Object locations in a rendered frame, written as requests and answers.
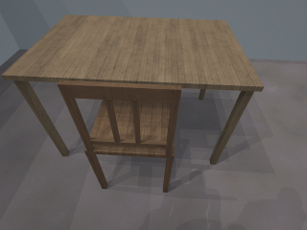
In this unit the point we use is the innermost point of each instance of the chair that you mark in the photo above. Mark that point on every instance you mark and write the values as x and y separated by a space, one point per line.
134 119

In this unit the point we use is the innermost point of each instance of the table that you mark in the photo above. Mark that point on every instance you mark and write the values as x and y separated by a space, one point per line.
191 53

